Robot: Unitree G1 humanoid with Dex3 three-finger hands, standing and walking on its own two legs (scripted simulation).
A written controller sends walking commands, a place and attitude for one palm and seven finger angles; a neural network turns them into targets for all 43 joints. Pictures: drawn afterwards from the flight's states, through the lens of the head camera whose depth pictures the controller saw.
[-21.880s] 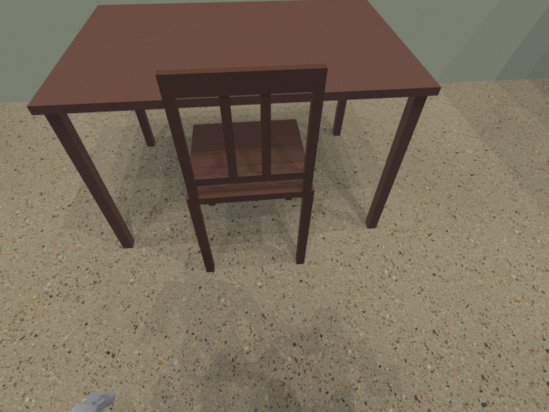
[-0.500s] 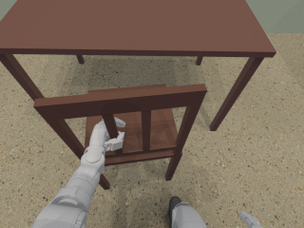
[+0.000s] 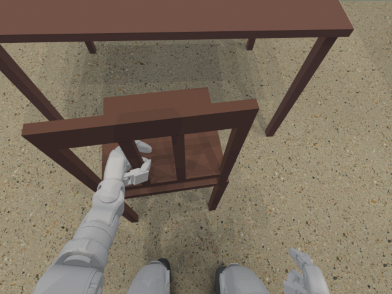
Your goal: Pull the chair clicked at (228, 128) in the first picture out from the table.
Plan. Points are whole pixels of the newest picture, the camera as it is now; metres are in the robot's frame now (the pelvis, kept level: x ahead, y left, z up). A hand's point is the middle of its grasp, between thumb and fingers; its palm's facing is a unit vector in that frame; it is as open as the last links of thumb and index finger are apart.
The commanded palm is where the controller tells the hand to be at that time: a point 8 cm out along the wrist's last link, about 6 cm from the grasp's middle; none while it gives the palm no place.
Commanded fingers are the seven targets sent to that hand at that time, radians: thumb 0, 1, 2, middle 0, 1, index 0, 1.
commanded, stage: step backward, pulling the chair out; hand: left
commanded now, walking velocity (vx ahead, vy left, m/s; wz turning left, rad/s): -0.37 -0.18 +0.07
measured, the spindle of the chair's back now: (137, 163) +0.39 +0.15 -0.09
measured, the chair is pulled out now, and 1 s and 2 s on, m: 0.27 0.57 0.71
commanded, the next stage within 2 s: stop walking, hand still on the chair in 0.86 s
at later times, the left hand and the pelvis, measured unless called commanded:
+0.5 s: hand (142, 237) +0.22 +0.12 -0.07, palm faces +0.00 -0.99 -0.15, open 5.6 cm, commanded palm +0.21 +0.17 -0.07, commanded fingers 0.00 0.90 0.90 -0.50 -1.45 -0.50 -1.45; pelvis -0.13 -0.02 +0.00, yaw +3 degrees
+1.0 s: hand out of the picture +0.07 +0.11 -0.07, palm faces +0.03 -0.99 -0.17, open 5.7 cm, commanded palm +0.05 +0.16 -0.05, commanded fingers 0.00 0.90 0.90 -0.50 -1.45 -0.50 -1.45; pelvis -0.28 -0.03 +0.00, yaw +2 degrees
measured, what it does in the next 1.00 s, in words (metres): walks backwards: right foot, then left foot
